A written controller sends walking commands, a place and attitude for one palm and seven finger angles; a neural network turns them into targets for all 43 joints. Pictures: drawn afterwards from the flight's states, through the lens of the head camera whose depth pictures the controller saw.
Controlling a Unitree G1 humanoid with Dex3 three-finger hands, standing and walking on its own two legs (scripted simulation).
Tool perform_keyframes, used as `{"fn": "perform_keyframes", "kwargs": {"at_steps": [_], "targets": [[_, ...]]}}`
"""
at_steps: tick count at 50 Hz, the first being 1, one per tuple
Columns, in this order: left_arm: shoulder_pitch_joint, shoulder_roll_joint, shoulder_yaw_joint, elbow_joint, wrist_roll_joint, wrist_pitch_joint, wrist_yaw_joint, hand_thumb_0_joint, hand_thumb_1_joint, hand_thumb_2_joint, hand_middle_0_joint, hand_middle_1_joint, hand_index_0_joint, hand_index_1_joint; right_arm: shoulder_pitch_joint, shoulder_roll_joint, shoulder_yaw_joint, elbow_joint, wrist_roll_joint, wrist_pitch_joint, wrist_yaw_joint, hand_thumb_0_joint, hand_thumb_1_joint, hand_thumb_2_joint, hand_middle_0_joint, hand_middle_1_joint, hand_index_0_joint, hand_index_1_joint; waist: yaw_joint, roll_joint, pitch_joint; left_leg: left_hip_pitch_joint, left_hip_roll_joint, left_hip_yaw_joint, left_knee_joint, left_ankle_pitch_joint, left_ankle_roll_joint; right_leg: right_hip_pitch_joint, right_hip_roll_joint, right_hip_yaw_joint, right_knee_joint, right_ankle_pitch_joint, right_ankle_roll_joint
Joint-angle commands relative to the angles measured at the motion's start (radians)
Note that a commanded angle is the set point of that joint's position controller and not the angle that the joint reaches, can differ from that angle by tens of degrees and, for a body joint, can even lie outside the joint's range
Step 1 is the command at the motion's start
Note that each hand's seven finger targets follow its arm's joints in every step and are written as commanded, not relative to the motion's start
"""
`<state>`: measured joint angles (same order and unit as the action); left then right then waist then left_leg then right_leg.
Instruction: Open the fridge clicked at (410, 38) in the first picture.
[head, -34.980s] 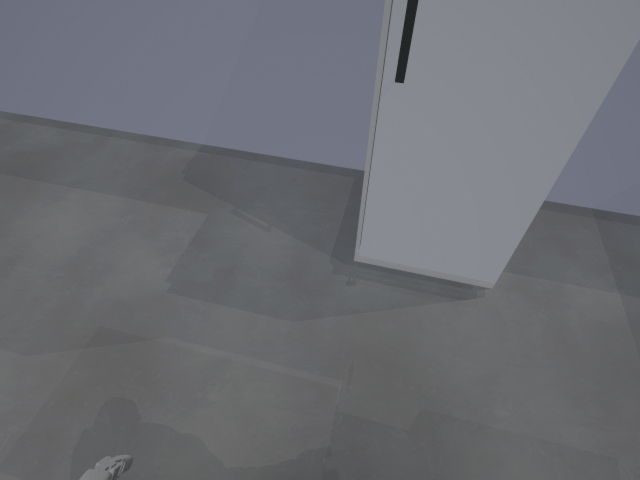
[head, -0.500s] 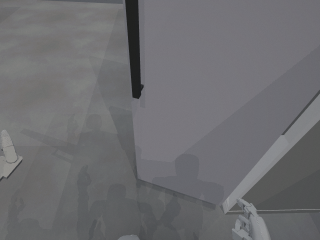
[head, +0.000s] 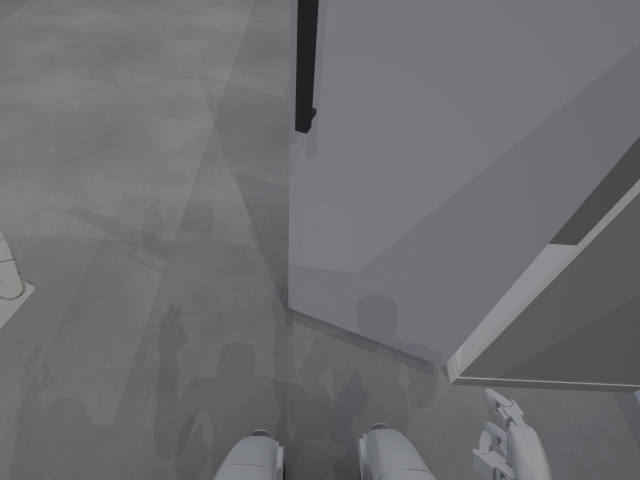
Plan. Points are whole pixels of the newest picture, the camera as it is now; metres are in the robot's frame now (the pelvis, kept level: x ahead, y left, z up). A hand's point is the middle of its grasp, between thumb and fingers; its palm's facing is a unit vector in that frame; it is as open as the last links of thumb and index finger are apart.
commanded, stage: stop stepping back and stand still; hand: left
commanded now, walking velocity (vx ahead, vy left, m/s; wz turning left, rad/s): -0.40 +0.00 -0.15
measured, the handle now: (312, 12) +0.64 +0.07 +0.26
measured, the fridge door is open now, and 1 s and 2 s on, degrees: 70 70 70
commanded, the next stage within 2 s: let the arm hang, fingers relaxed in 0.84 s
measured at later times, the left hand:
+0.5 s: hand out of the picture +0.14 +0.26 +0.19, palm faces +0.40 -0.85 -0.34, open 7.4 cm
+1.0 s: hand (36, 429) +0.14 +0.25 +0.12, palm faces +0.25 -0.87 -0.43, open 7.4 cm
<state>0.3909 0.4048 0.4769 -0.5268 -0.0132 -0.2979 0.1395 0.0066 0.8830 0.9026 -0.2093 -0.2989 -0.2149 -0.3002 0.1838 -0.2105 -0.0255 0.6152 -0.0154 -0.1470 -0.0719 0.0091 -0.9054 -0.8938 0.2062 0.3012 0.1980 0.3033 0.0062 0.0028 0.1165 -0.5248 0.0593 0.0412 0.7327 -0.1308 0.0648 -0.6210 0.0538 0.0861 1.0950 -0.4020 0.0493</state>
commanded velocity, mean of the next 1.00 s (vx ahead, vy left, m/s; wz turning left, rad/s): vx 0.12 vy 0.02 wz -0.01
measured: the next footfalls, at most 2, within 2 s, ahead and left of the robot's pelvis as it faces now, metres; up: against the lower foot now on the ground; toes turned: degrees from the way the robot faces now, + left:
right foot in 0.22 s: -0.09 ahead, -0.08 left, +0.00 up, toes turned -6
left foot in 0.42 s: -0.02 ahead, +0.12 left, +0.00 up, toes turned -3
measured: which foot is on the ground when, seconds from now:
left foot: down 0.00-0.20, up 0.22-0.40, down 0.42-0.64, up 0.66-0.94, down 0.96-1.00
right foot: up 0.00-0.20, down 0.22-1.00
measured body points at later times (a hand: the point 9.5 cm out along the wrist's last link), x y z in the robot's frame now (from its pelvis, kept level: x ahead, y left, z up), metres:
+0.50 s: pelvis -0.10 +0.01 +0.03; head -0.13 +0.03 +0.48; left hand +0.11 +0.30 +0.21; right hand +0.01 -0.26 -0.04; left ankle -0.06 +0.12 -0.70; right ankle -0.16 -0.11 -0.70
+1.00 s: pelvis -0.11 +0.02 +0.02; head -0.13 +0.01 +0.47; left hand +0.12 +0.29 +0.15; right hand +0.00 -0.26 -0.07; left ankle -0.06 +0.13 -0.70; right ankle -0.14 -0.08 -0.70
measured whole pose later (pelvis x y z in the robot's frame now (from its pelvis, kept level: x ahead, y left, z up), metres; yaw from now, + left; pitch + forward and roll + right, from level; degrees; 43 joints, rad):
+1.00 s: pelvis -0.11 +0.02 +0.02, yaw -6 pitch +0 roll +0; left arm 0.37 0.35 0.27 -0.14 0.02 -0.16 0.09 0.00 0.89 0.90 -0.20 -0.30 -0.20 -0.30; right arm 0.26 -0.28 -0.02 0.71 -0.02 -0.12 -0.02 0.01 -0.90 -0.89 0.21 0.30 0.20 0.30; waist 0.01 0.01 -0.05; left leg -0.35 0.03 0.06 0.60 -0.22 0.02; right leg -0.29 -0.01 -0.09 0.67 -0.37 -0.02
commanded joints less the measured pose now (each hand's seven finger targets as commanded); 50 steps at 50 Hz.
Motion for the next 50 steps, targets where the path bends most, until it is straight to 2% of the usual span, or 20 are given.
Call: {"fn": "perform_keyframes", "kwargs": {"at_steps": [1,7,9,10,11,12,15,19,22,25,30,31,32,33,36,39,43,46,47,50], "targets": [[-0.069,0.215,0.151,-0.223,-0.028,-0.060,0.018,0.000,0.900,0.900,-0.200,-0.300,-0.200,-0.300,-0.085,-0.153,-0.103,-0.128,0.017,-0.075,0.013,0.000,-0.900,-0.900,0.200,0.300,0.200,0.300,0.018,0.173,-0.316,0.014,0.304,-0.219,-0.456,-0.423,0.094,0.222,0.043,-0.066,0.379,-0.076,-0.004],[0.001,0.160,0.054,-0.273,-0.046,-0.015,0.010,0.000,0.900,0.900,-0.200,-0.300,-0.200,-0.300,-0.050,-0.109,-0.041,-0.143,0.024,-0.075,0.025,0.000,-0.900,-0.900,0.200,0.300,0.200,0.300,0.012,0.355,-0.259,0.099,0.151,-0.085,-0.582,-0.562,-0.083,0.444,0.065,-0.289,-0.396,-0.252,-0.076],[0.007,0.201,0.076,-0.245,-0.042,0.003,0.000,0.000,0.900,0.900,-0.200,-0.300,-0.200,-0.300,-0.033,-0.090,-0.032,-0.140,0.018,-0.067,0.022,0.000,-0.900,-0.900,0.200,0.300,0.200,0.300,0.028,0.134,-0.222,0.129,0.011,0.078,-0.233,-0.400,-0.153,0.416,-0.070,-0.124,-0.799,-0.238,-0.158],[-0.008,0.255,0.100,-0.230,-0.040,0.005,0.002,0.000,0.900,0.900,-0.200,-0.300,-0.200,-0.300,-0.043,-0.078,-0.034,-0.128,0.025,-0.055,0.021,0.000,-0.900,-0.900,0.200,0.300,0.200,0.300,0.034,-0.206,-0.131,0.142,-0.058,0.062,0.219,-0.299,-0.135,0.145,-0.330,0.270,-0.993,-0.269,-0.231],[-0.026,0.289,0.119,-0.228,-0.044,0.005,0.019,0.000,0.900,0.900,-0.200,-0.300,-0.200,-0.300,-0.056,-0.101,-0.027,-0.114,0.019,-0.049,0.018,0.000,-0.900,-0.900,0.200,0.300,0.200,0.300,0.034,-0.213,-0.100,-0.021,-0.071,-0.027,0.453,-0.278,-0.115,0.130,-0.461,0.393,-1.010,-0.041,-0.288],[-0.096,0.352,0.165,-0.307,-0.052,-0.003,0.035,0.000,0.900,0.900,-0.200,-0.300,-0.200,-0.300,-0.060,-0.086,-0.007,-0.107,0.008,-0.040,0.015,0.000,-0.900,-0.900,0.200,0.300,0.200,0.300,0.010,-0.133,-0.188,-0.086,-0.044,-0.048,0.537,-0.260,-0.105,0.264,-0.468,0.259,-0.915,0.277,-0.275],[0.007,0.171,0.061,-0.080,-0.047,0.044,0.028,0.000,0.900,0.900,-0.200,-0.300,-0.200,-0.300,-0.035,-0.092,0.002,-0.115,0.024,-0.054,-0.022,0.000,-0.900,-0.900,0.200,0.300,0.200,0.300,-0.008,-0.144,-0.148,-0.053,0.000,-0.065,0.226,-0.168,-0.090,0.399,-0.320,0.136,-0.765,0.440,-0.211],[-0.044,0.122,-0.001,0.024,-0.026,0.048,0.031,0.000,0.900,0.900,-0.200,-0.300,-0.200,-0.300,-0.025,-0.116,0.001,-0.097,0.012,-0.056,-0.031,0.000,-0.900,-0.900,0.200,0.300,0.200,0.300,-0.009,-0.031,-0.188,0.291,-0.046,0.043,-0.318,-0.063,-0.043,0.385,-0.210,-0.013,-0.653,0.287,-0.123],[-0.049,0.144,-0.013,-0.068,-0.025,0.046,0.028,0.000,0.900,0.900,-0.200,-0.300,-0.200,-0.300,-0.032,-0.168,-0.025,-0.147,0.028,-0.057,-0.034,0.000,-0.900,-0.900,0.200,0.300,0.200,0.300,0.006,0.103,-0.244,0.458,0.173,-0.245,-0.377,0.017,0.041,0.244,-0.075,-0.070,-0.468,0.090,-0.044],[-0.025,0.213,0.042,-0.214,-0.031,0.033,0.020,0.000,0.900,0.900,-0.200,-0.300,-0.200,-0.300,-0.049,-0.132,-0.008,-0.134,-0.003,-0.057,-0.031,0.000,-0.900,-0.900,0.200,0.300,0.200,0.300,-0.026,0.209,-0.185,0.366,0.220,-0.385,-0.521,-0.152,0.065,0.220,-0.040,-0.128,-0.366,-0.067,-0.046],[0.153,0.210,0.081,-0.256,-0.007,0.033,0.029,0.000,0.900,0.900,-0.200,-0.300,-0.200,-0.300,-0.054,-0.132,-0.014,-0.154,-0.001,-0.052,-0.001,0.000,-0.900,-0.900,0.200,0.300,0.200,0.300,0.011,0.280,-0.157,-0.021,0.106,-0.111,-0.446,-0.556,0.016,0.603,-0.039,-0.169,-0.576,-0.022,-0.085],[0.206,0.235,0.112,-0.218,-0.004,0.034,0.031,0.000,0.900,0.900,-0.200,-0.300,-0.200,-0.300,-0.051,-0.135,-0.022,-0.159,-0.002,-0.041,0.002,0.000,-0.900,-0.900,0.200,0.300,0.200,0.300,0.024,0.148,-0.171,-0.087,0.037,-0.055,-0.257,-0.525,-0.010,0.647,-0.085,-0.069,-0.669,-0.074,-0.112],[0.195,0.232,0.112,-0.180,-0.005,0.039,0.029,0.000,0.900,0.900,-0.200,-0.300,-0.200,-0.300,-0.056,-0.113,-0.030,-0.163,-0.001,-0.019,0.006,0.000,-0.900,-0.900,0.200,0.300,0.200,0.300,0.021,-0.124,-0.146,-0.172,-0.056,0.026,0.080,-0.436,-0.040,0.573,-0.264,0.264,-0.845,-0.291,-0.187],[0.130,0.251,0.129,-0.184,-0.018,0.036,0.030,0.000,0.900,0.900,-0.200,-0.300,-0.200,-0.300,-0.056,-0.122,-0.035,-0.162,0.004,-0.015,0.002,0.000,-0.900,-0.900,0.200,0.300,0.200,0.300,0.021,-0.223,-0.116,-0.216,-0.071,-0.009,0.323,-0.370,-0.055,0.482,-0.426,0.496,-0.963,-0.293,-0.249],[0.058,0.207,0.118,-0.070,-0.024,0.008,0.023,0.000,0.900,0.900,-0.200,-0.300,-0.200,-0.300,0.006,-0.111,-0.025,-0.110,-0.005,-0.025,0.008,0.000,-0.900,-0.900,0.200,0.300,0.200,0.300,-0.030,-0.064,-0.136,-0.137,-0.003,-0.069,0.364,-0.249,-0.072,0.390,-0.366,0.322,-0.896,-0.183,-0.258],[0.036,0.155,0.055,0.055,-0.024,0.007,0.016,0.000,0.900,0.900,-0.200,-0.300,-0.200,-0.300,-0.006,-0.102,-0.009,-0.094,0.000,-0.023,-0.005,0.000,-0.900,-0.900,0.200,0.300,0.200,0.300,-0.021,-0.072,-0.092,-0.044,-0.006,0.004,0.207,-0.146,-0.065,0.334,-0.297,0.137,-0.879,0.008,-0.206],[-0.038,0.122,-0.030,0.044,-0.012,0.016,0.019,0.000,0.900,0.900,-0.200,-0.300,-0.200,-0.300,-0.021,-0.110,-0.011,-0.099,0.001,-0.053,-0.017,0.000,-0.900,-0.900,0.200,0.300,0.200,0.300,0.012,-0.172,-0.109,0.161,-0.029,0.058,-0.087,-0.159,-0.042,0.334,-0.276,0.079,-0.828,0.055,-0.166],[-0.043,0.161,-0.011,-0.097,-0.013,0.012,0.025,0.000,0.900,0.900,-0.200,-0.300,-0.200,-0.300,-0.022,-0.125,-0.018,-0.112,-0.004,-0.069,-0.018,0.000,-0.900,-0.900,0.200,0.300,0.200,0.300,0.011,-0.084,-0.172,0.322,-0.028,0.036,-0.290,-0.089,-0.023,0.369,-0.231,0.048,-0.728,0.121,-0.121],[-0.006,-0.011,-0.350,0.701,0.082,0.202,-0.108,0.000,0.900,0.900,-0.200,-0.300,-0.200,-0.300,0.021,-0.289,-0.059,0.126,-0.014,-0.043,0.092,0.000,-0.900,-0.900,0.200,0.300,0.200,0.300,-0.068,0.054,-0.123,0.308,0.087,-0.098,-0.142,0.348,-0.001,0.210,-0.252,-0.105,-0.438,0.506,-0.085],[0.019,-0.115,-0.384,0.694,0.053,0.308,-0.124,0.000,0.900,0.900,-0.200,-0.300,-0.200,-0.300,0.008,-0.207,-0.029,0.025,-0.018,0.087,0.075,0.000,-0.900,-0.900,0.200,0.300,0.200,0.300,-0.013,0.156,-0.189,0.204,0.256,-0.268,-0.293,0.431,0.130,0.209,-0.078,-0.119,-0.173,-0.185,-0.035]]}}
